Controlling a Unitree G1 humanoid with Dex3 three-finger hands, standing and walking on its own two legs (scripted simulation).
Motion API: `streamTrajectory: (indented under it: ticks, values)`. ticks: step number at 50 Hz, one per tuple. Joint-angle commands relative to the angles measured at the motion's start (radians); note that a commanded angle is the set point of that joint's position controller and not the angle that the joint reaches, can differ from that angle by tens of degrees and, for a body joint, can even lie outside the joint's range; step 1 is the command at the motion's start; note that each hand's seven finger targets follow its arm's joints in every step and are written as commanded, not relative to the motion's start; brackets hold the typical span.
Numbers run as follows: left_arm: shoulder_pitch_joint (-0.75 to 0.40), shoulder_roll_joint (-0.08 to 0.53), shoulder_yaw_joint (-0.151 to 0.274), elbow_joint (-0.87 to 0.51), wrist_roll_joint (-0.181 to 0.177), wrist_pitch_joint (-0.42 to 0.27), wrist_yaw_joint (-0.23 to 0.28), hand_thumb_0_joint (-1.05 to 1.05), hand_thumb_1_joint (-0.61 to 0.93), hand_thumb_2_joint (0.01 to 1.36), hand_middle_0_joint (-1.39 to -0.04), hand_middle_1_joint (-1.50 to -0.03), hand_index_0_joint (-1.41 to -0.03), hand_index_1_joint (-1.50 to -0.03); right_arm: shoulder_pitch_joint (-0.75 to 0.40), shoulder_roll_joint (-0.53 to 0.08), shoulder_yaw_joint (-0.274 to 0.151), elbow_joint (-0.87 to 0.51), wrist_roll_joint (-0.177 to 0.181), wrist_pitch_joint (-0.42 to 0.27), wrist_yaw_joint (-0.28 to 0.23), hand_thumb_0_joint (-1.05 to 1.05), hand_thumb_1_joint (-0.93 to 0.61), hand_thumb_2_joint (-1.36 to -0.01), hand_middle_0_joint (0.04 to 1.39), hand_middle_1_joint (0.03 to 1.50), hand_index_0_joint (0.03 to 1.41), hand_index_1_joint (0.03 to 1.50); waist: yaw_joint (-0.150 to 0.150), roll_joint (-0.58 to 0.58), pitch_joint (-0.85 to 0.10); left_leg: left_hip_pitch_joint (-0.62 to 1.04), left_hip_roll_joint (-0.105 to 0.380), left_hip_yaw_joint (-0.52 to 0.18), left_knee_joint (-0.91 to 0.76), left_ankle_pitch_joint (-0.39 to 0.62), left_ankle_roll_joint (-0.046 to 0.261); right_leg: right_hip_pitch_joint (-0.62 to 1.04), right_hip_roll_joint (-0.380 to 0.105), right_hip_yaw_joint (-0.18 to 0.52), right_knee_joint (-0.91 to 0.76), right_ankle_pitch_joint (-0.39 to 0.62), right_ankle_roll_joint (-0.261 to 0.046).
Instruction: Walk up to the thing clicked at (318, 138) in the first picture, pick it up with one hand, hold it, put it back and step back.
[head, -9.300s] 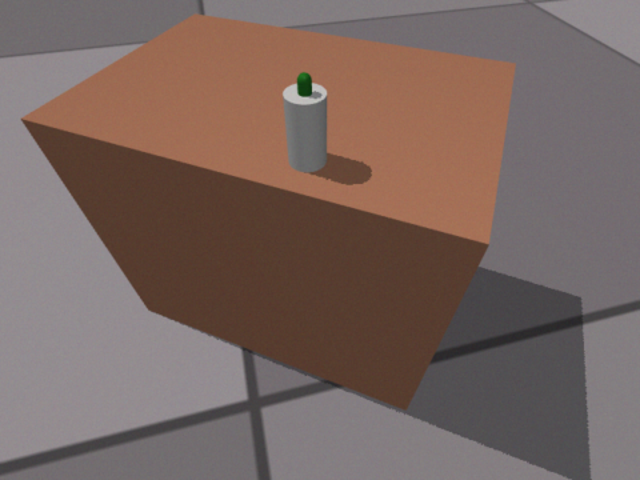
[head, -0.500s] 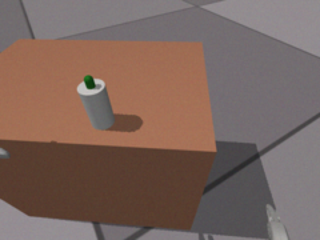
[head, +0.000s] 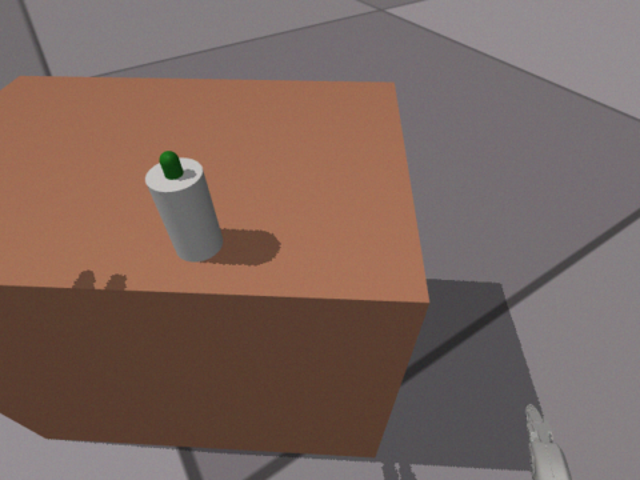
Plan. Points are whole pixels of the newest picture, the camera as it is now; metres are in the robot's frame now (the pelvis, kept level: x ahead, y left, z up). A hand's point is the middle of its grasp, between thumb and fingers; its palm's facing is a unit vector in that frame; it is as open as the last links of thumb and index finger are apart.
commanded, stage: go down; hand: left
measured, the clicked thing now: (184, 203) +0.45 +0.22 +0.11
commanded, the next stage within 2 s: approach in 1.44 s
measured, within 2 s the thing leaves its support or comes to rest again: neither
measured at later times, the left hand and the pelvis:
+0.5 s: hand out of the picture +0.32 +0.41 +0.21, palm faces +0.29 -0.95 -0.11, open 17.7 cm; pelvis +0.01 +0.00 +0.00, yaw +0 degrees
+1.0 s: hand out of the picture +0.31 +0.41 +0.21, palm faces +0.26 -0.96 -0.06, open 17.6 cm; pelvis +0.01 +0.00 +0.00, yaw +0 degrees
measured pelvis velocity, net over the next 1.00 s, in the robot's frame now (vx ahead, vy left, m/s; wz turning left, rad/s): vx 0.01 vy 0.00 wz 0.01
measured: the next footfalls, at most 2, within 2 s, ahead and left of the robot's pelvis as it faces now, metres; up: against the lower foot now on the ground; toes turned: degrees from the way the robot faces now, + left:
none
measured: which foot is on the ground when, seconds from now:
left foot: down 0.00-1.00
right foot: down 0.00-1.00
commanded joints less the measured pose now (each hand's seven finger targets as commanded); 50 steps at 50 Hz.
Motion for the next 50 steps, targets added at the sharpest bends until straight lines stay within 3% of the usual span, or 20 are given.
streamTrajectory:
  ticks: [1, 5, 12, 17, 18, 21, 24, 26, 29, 30, 32, 38, 39, 40, 43, 45, 46, 48, 49, 50]
  values:
    - [-0.331, 0.430, 0.068, -0.216, -0.037, -0.060, -0.002, 0.000, -0.596, 0.064, -0.049, -0.024, -0.037, -0.041, -0.125, -0.179, -0.072, -0.151, -0.003, -0.068, -0.024, 0.000, 0.521, -0.061, 0.049, 0.050, 0.049, 0.050, 0.007, 0.131, -0.191, 0.141, -0.032, 0.027, -0.069, 0.191, 0.018, -0.001, 0.032, -0.048, -0.063, 0.157, -0.036]
    - [-0.332, 0.421, 0.071, -0.187, -0.047, -0.048, -0.018, 0.000, -0.602, 0.048, -0.051, -0.021, -0.044, -0.034, -0.097, -0.129, -0.024, -0.112, 0.001, -0.066, -0.022, 0.000, 0.523, -0.059, 0.049, 0.050, 0.049, 0.050, 0.011, 0.154, -0.183, 0.133, -0.024, 0.020, -0.075, 0.201, 0.014, -0.007, 0.037, -0.055, -0.059, 0.160, -0.038]
    - [-0.356, 0.473, 0.091, -0.163, -0.040, -0.028, -0.039, 0.000, -0.604, 0.058, -0.049, -0.016, -0.038, -0.033, -0.107, -0.154, -0.030, -0.096, -0.006, -0.078, -0.034, 0.000, 0.521, -0.060, 0.049, 0.050, 0.049, 0.050, 0.005, 0.160, -0.247, 0.179, -0.021, 0.017, -0.046, 0.334, 0.016, -0.008, 0.034, -0.052, -0.047, 0.253, -0.036]
    - [-0.393, 0.493, 0.081, -0.135, -0.040, -0.022, -0.053, 0.000, -0.587, 0.065, -0.044, -0.020, -0.032, -0.037, -0.107, -0.136, -0.020, -0.086, -0.007, -0.075, -0.042, 0.000, 0.520, -0.062, 0.048, 0.051, 0.049, 0.051, -0.002, 0.135, -0.215, 0.149, -0.036, 0.026, -0.046, 0.265, 0.026, -0.011, 0.028, -0.044, -0.063, 0.220, -0.029]
    - [-0.367, 0.517, 0.108, -0.113, -0.042, -0.018, -0.055, 0.000, -0.596, 0.058, -0.047, -0.018, -0.036, -0.035, -0.128, -0.158, -0.027, -0.122, -0.007, -0.080, -0.047, 0.000, 0.518, -0.062, 0.049, 0.051, 0.049, 0.051, 0.001, 0.112, -0.237, 0.148, -0.038, 0.027, -0.040, 0.283, 0.030, 0.008, 0.026, -0.043, -0.063, 0.241, -0.025]
    - [-0.367, 0.510, 0.085, -0.090, -0.040, -0.004, -0.065, 0.000, -0.590, 0.062, -0.043, -0.015, -0.030, -0.033, -0.101, -0.144, -0.020, -0.078, -0.003, -0.073, -0.049, 0.000, 0.517, -0.063, 0.048, 0.051, 0.049, 0.051, 0.001, 0.143, -0.204, 0.138, -0.042, 0.027, -0.046, 0.260, 0.028, -0.015, 0.025, -0.044, -0.061, 0.219, -0.030]
    - [-0.375, 0.549, 0.116, -0.084, -0.044, 0.001, -0.075, 0.000, -0.611, 0.055, -0.047, -0.015, -0.036, -0.032, -0.102, -0.168, -0.027, -0.122, -0.002, -0.077, -0.055, 0.000, 0.516, -0.063, 0.048, 0.051, 0.049, 0.051, 0.001, 0.143, -0.254, 0.158, -0.033, 0.019, -0.040, 0.307, 0.024, -0.001, 0.030, -0.049, -0.054, 0.247, -0.032]
    - [-0.381, 0.528, 0.095, -0.088, -0.043, 0.004, -0.085, 0.000, -0.589, 0.050, -0.045, -0.010, -0.034, -0.026, -0.108, -0.132, 0.006, -0.120, -0.002, -0.076, -0.053, 0.000, 0.520, -0.061, 0.048, 0.050, 0.049, 0.050, 0.003, 0.156, -0.250, 0.160, -0.033, 0.018, -0.038, 0.334, 0.025, -0.006, 0.029, -0.049, -0.052, 0.266, -0.033]
    - [-0.346, 0.533, 0.101, -0.060, -0.045, 0.015, -0.093, 0.000, -0.596, 0.046, -0.047, -0.012, -0.037, -0.027, -0.096, -0.180, -0.037, -0.114, -0.004, -0.076, -0.061, 0.000, 0.518, -0.062, 0.048, 0.050, 0.049, 0.050, -0.003, 0.157, -0.260, 0.169, -0.030, 0.015, -0.034, 0.352, 0.022, -0.003, 0.029, -0.052, -0.050, 0.272, -0.033]
    - [-0.383, 0.502, 0.071, -0.103, -0.046, 0.015, -0.098, 0.000, -0.589, 0.041, -0.048, -0.013, -0.039, -0.027, -0.112, -0.148, -0.007, -0.107, -0.003, -0.078, -0.057, 0.000, 0.515, -0.062, 0.048, 0.050, 0.049, 0.050, 0.003, 0.170, -0.246, 0.172, -0.027, 0.010, -0.042, 0.336, 0.019, -0.024, 0.033, -0.053, -0.050, 0.252, -0.037]
    - [-0.383, 0.548, 0.108, -0.110, -0.047, 0.022, -0.096, 0.000, -0.590, 0.042, -0.046, -0.008, -0.035, -0.024, -0.090, -0.170, -0.022, -0.110, -0.003, -0.076, -0.062, 0.000, 0.515, -0.062, 0.048, 0.050, 0.049, 0.050, 0.001, 0.186, -0.273, 0.184, -0.023, 0.009, -0.040, 0.356, 0.017, -0.015, 0.033, -0.055, -0.050, 0.258, -0.039]
    - [-0.340, 0.510, 0.100, -0.151, -0.060, 0.058, -0.100, 0.000, -0.530, 0.044, -0.040, -0.007, -0.032, -0.018, -0.086, -0.141, -0.005, -0.103, 0.001, -0.071, -0.064, 0.000, 0.524, -0.059, 0.048, 0.050, 0.049, 0.050, 0.019, 0.166, -0.233, 0.164, -0.028, 0.011, -0.042, 0.352, 0.021, -0.006, 0.034, -0.060, -0.053, 0.263, -0.038]
    - [-0.357, 0.518, 0.105, -0.169, -0.063, 0.062, -0.101, 0.000, -0.541, 0.039, -0.043, -0.009, -0.035, -0.020, -0.083, -0.146, -0.011, -0.116, 0.001, -0.070, -0.065, 0.000, 0.517, -0.061, 0.048, 0.050, 0.049, 0.050, 0.013, 0.161, -0.251, 0.172, -0.031, 0.015, -0.037, 0.348, 0.024, 0.000, 0.031, -0.057, -0.057, 0.267, -0.034]
    - [-0.322, 0.536, 0.131, -0.141, -0.063, 0.073, -0.099, 0.000, -0.566, 0.034, -0.044, -0.012, -0.036, -0.023, -0.101, -0.214, -0.062, -0.169, -0.001, -0.074, -0.074, 0.000, 0.511, -0.063, 0.048, 0.050, 0.049, 0.050, 0.001, 0.133, -0.274, 0.190, -0.028, 0.015, -0.035, 0.358, 0.025, 0.003, 0.031, -0.056, -0.059, 0.273, -0.031]
    - [-0.303, 0.499, 0.113, -0.170, -0.073, 0.093, -0.105, 0.000, -0.552, 0.041, -0.041, -0.015, -0.034, -0.026, -0.062, -0.131, 0.007, -0.143, 0.005, -0.060, -0.069, 0.000, 0.518, -0.060, 0.048, 0.050, 0.049, 0.050, 0.018, 0.129, -0.219, 0.147, -0.037, 0.022, -0.040, 0.349, 0.033, 0.017, 0.027, -0.054, -0.060, 0.283, -0.029]
    - [-0.323, 0.496, 0.103, -0.186, -0.070, 0.106, -0.106, 0.000, -0.565, 0.038, -0.043, -0.014, -0.034, -0.026, -0.067, -0.153, -0.021, -0.151, 0.006, -0.061, -0.074, 0.000, 0.511, -0.062, 0.048, 0.050, 0.049, 0.050, 0.013, 0.140, -0.233, 0.161, -0.037, 0.019, -0.045, 0.333, 0.029, 0.008, 0.028, -0.056, -0.058, 0.264, -0.032]
    - [-0.299, 0.532, 0.130, -0.171, -0.069, 0.114, -0.103, 0.000, -0.554, 0.031, -0.043, -0.015, -0.037, -0.024, -0.078, -0.190, -0.045, -0.163, 0.006, -0.061, -0.077, 0.000, 0.516, -0.060, 0.048, 0.050, 0.049, 0.050, 0.017, 0.145, -0.226, 0.156, -0.038, 0.021, -0.049, 0.307, 0.029, 0.007, 0.027, -0.056, -0.065, 0.241, -0.032]
    - [-0.336, 0.473, 0.090, -0.204, -0.073, 0.125, -0.115, 0.000, -0.517, 0.036, -0.037, -0.011, -0.032, -0.018, -0.088, -0.124, 0.014, -0.159, 0.008, -0.065, -0.071, 0.000, 0.524, -0.058, 0.048, 0.050, 0.049, 0.050, 0.021, 0.168, -0.199, 0.152, -0.033, 0.016, -0.063, 0.273, 0.023, -0.009, 0.031, -0.060, -0.065, 0.205, -0.038]
    - [-0.327, 0.511, 0.120, -0.196, -0.072, 0.128, -0.114, 0.000, -0.555, 0.026, -0.041, -0.013, -0.036, -0.021, -0.067, -0.175, -0.031, -0.166, 0.005, -0.067, -0.080, 0.000, 0.513, -0.061, 0.048, 0.050, 0.049, 0.050, 0.009, 0.157, -0.214, 0.165, -0.030, 0.015, -0.058, 0.281, 0.024, -0.005, 0.030, -0.058, -0.064, 0.213, -0.035]
    - [-0.311, 0.499, 0.114, -0.182, -0.074, 0.136, -0.117, 0.000, -0.558, 0.030, -0.042, -0.015, -0.035, -0.024, -0.077, -0.174, -0.030, -0.151, 0.006, -0.064, -0.082, 0.000, 0.512, -0.061, 0.048, 0.050, 0.049, 0.050, 0.015, 0.154, -0.221, 0.163, -0.028, 0.012, -0.058, 0.300, 0.025, 0.005, 0.030, -0.060, -0.061, 0.227, -0.037]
